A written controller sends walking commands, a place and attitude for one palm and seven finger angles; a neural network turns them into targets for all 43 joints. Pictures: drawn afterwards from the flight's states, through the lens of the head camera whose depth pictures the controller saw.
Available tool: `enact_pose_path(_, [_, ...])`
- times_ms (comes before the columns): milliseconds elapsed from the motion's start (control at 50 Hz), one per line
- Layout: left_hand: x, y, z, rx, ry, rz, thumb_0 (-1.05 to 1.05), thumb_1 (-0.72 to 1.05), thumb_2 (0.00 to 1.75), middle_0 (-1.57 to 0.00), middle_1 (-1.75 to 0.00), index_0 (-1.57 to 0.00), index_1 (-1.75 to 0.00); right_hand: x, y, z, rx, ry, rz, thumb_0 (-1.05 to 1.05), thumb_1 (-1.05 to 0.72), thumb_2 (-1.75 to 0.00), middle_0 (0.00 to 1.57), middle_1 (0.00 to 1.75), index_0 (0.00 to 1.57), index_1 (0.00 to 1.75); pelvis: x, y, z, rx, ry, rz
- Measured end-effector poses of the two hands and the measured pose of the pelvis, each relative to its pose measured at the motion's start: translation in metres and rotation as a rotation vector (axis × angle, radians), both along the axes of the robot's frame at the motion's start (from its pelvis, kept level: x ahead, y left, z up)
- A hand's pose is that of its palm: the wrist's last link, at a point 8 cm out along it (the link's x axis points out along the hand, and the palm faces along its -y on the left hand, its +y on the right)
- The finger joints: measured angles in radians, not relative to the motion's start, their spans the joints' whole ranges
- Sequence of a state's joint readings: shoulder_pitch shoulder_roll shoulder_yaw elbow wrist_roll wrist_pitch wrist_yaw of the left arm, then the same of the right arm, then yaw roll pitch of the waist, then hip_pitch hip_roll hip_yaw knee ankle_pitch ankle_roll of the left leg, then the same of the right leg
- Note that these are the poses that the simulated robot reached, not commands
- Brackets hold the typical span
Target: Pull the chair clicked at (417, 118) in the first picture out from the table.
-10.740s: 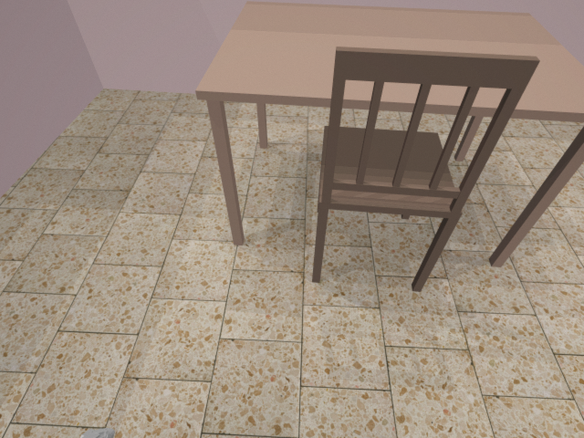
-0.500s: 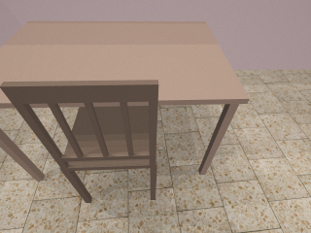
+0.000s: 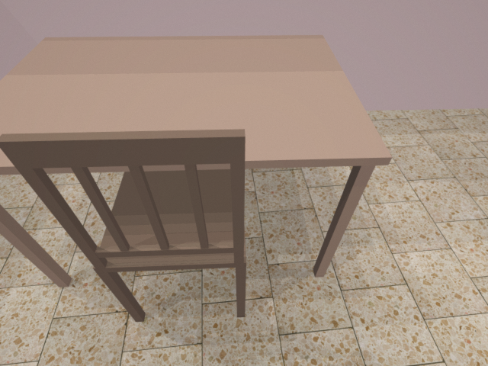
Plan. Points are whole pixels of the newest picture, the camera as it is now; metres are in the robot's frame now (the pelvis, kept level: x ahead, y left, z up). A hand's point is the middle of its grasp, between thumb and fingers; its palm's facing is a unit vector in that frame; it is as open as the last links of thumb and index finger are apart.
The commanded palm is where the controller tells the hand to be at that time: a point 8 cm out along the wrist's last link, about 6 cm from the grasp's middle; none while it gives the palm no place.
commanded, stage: look again from close up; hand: left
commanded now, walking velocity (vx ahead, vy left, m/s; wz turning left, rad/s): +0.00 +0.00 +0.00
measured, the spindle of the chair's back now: (152, 211) +0.45 +0.24 -0.07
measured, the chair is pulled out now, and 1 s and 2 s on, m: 0.00 0.00 0.00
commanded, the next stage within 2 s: none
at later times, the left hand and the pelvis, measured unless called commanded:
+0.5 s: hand out of the picture -0.03 +0.13 -0.17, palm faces +0.04 -0.98 -0.17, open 7.4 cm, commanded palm none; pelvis +0.01 -0.02 +0.00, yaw +0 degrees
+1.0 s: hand out of the picture -0.03 +0.12 -0.17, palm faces +0.06 -0.98 -0.18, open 7.4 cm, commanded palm none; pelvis +0.01 -0.04 +0.00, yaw +0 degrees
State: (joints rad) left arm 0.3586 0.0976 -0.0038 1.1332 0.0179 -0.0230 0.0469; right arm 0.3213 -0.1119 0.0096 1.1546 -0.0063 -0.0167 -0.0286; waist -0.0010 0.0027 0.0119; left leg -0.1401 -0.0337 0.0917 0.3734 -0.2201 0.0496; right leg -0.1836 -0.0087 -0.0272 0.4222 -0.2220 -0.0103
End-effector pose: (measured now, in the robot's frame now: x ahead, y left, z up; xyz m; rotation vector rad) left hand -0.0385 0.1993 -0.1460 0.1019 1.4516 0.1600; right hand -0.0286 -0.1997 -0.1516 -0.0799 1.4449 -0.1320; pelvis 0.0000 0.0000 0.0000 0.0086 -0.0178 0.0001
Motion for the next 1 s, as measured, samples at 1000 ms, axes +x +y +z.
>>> enact_pose_path(1000, [0.006, -0.033, 0.002, 0.012, -0.013, 0.012, 0.00, 0.91, 0.90, -0.20, -0.30, -0.20, -0.30, 0.004, -0.036, -0.001, 0.001, 0.014, 0.006, 0.00, -0.90, -0.90, 0.20, 0.30, 0.20, 0.30, 0.010, -0.036, 0.000, 0.000, 0.002, 0.007])
